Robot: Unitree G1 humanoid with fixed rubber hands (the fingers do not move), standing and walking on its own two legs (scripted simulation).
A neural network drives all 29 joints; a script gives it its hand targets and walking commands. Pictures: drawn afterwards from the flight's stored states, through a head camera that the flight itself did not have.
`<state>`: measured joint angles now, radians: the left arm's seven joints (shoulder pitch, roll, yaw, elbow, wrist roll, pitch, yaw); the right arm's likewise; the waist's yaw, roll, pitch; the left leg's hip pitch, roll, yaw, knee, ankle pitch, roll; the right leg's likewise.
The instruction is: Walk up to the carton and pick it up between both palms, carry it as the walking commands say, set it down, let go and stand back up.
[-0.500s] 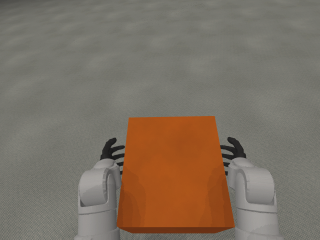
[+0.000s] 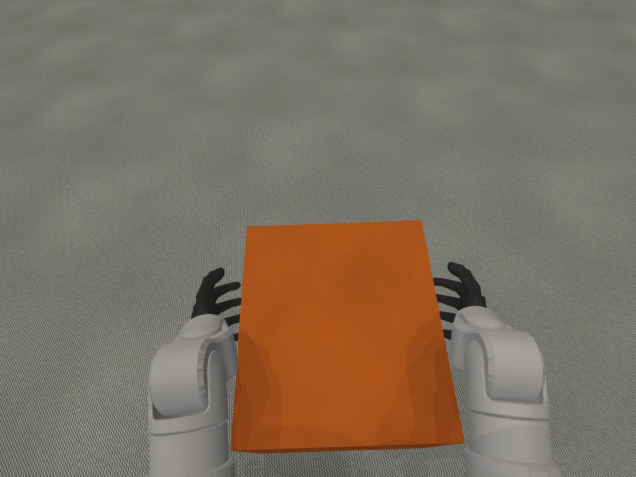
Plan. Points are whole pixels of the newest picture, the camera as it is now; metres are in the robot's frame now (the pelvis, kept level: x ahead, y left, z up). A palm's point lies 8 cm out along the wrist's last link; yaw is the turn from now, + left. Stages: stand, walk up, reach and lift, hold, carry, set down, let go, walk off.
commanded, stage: carry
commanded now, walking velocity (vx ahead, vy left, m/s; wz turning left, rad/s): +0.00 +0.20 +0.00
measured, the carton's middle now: (338, 341) +0.31 +0.01 -0.01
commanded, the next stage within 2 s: none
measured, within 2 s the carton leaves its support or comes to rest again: neither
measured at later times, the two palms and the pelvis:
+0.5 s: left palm (52, 418) +0.18 +0.30 +0.07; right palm (346, 362) +0.24 +0.01 +0.08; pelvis -0.06 +0.10 +0.00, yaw +9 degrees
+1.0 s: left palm out of the picture +0.10 +0.37 +0.09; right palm (258, 380) +0.22 +0.10 +0.09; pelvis -0.11 +0.12 +0.00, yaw +26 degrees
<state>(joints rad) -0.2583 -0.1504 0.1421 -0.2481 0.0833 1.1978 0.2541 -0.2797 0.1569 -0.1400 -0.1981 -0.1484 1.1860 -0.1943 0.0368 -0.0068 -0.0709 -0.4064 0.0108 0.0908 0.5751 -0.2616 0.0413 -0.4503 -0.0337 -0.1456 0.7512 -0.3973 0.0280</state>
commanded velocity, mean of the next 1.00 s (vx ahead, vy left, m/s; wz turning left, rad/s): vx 0.00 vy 0.01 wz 0.58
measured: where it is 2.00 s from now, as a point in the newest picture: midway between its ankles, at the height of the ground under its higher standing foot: outside the picture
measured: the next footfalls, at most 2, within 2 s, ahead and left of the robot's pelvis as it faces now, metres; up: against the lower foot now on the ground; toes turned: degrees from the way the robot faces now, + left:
right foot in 0.02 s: +0.03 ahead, -0.08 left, +0.00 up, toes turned -9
left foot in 0.30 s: +0.02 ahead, +0.20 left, +0.00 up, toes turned +10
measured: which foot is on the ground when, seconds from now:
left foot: down 0.00-0.04, up 0.06-0.28, down 0.30-0.68, up 0.70-1.00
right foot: up 0.00-0.00, down 0.02-0.30, up 0.32-0.66, down 0.68-1.00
